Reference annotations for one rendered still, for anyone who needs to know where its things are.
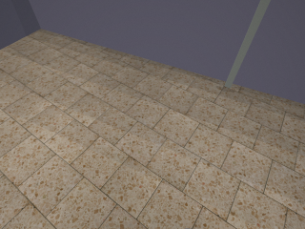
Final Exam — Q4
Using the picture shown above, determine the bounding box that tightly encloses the panel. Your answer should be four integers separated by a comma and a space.
225, 0, 271, 88

